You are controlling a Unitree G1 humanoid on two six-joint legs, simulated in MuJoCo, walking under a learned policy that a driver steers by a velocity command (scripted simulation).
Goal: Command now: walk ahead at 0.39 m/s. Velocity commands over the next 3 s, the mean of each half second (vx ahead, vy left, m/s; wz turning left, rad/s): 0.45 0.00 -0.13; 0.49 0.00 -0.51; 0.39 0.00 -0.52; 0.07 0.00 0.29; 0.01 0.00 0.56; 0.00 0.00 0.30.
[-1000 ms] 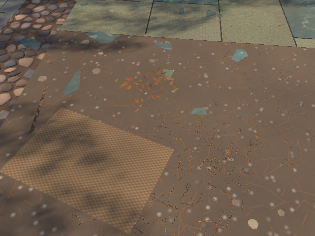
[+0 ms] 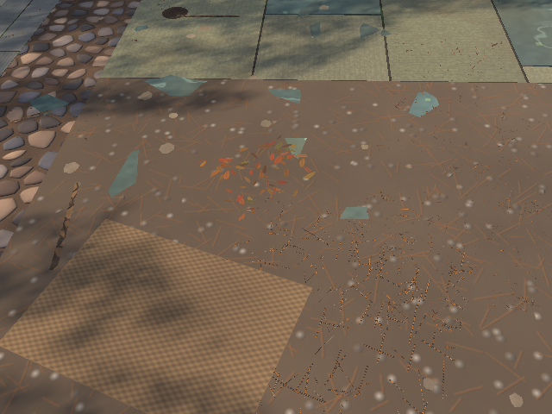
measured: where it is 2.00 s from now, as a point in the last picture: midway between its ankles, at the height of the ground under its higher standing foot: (369, 312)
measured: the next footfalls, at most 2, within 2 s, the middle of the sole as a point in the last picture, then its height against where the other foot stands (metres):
left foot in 0.36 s outside the picture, level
right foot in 0.90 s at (360, 388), level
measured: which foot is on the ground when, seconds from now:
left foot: up 0.00-0.34, down 0.36-0.92, up 0.94-1.00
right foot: down 0.00-0.38, up 0.40-0.88, down 0.90-1.00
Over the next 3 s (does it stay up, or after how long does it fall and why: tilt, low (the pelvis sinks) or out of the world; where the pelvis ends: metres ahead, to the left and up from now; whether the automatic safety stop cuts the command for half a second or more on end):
stays up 0.80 -0.17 0.01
